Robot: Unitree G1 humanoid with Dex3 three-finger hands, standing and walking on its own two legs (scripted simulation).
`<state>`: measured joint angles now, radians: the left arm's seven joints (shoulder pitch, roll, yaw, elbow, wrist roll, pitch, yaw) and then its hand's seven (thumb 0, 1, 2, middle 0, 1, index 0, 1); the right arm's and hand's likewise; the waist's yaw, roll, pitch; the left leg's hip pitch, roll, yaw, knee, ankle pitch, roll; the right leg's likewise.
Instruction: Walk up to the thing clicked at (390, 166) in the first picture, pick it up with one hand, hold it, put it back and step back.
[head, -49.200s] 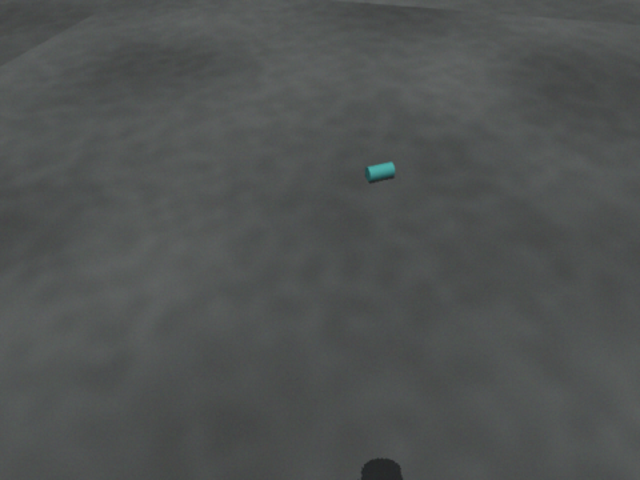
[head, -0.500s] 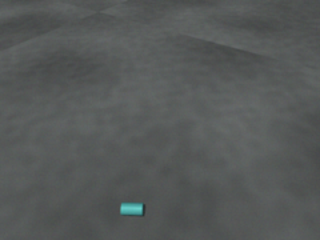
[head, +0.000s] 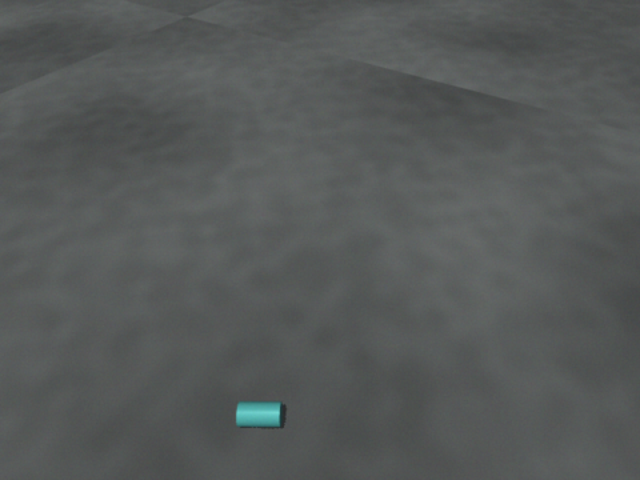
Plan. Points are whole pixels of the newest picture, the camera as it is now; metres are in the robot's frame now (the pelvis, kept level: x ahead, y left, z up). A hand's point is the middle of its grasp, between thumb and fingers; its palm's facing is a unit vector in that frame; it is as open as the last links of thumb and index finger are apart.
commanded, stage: stand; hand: left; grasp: from above
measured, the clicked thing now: (259, 414) +0.47 +0.21 -0.75
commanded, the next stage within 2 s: step back in 1.26 s
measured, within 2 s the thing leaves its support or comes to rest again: neither
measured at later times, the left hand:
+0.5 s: hand out of the picture +0.08 +0.24 -0.16, palm faces -0.01 -0.94 -0.33, open 7.4 cm
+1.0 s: hand out of the picture +0.09 +0.24 -0.16, palm faces -0.02 -0.94 -0.33, open 7.4 cm
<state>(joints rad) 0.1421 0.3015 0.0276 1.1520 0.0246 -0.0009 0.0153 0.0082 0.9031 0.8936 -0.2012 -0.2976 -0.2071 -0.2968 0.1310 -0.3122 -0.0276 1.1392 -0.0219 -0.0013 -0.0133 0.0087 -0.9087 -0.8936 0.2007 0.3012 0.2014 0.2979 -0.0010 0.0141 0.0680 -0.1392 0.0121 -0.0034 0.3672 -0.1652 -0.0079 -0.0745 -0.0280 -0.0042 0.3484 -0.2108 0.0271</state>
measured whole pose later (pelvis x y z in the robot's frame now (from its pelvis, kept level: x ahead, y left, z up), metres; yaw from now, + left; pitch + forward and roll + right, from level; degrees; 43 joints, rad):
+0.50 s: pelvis +0.01 +0.00 +0.00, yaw +0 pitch -3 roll +0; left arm 0.11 0.32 0.03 1.15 0.02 0.00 0.01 0.01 0.90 0.89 -0.20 -0.30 -0.21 -0.30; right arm 0.11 -0.33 -0.02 1.14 -0.02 -0.01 -0.01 0.01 -0.91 -0.89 0.20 0.30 0.20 0.30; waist 0.00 0.01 0.06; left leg -0.13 0.01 0.00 0.35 -0.17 -0.01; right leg -0.07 -0.03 0.00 0.33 -0.21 0.03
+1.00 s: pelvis +0.01 +0.00 +0.00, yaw +0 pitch -2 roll +0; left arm 0.11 0.32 0.02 1.14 0.02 0.00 0.00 0.01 0.90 0.89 -0.20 -0.30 -0.21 -0.30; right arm 0.11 -0.33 -0.02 1.15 -0.02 -0.01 0.00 0.01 -0.91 -0.89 0.20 0.30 0.20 0.30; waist -0.01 0.01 0.05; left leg -0.13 0.01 0.00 0.34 -0.17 -0.01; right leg -0.06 -0.03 0.00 0.32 -0.21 0.03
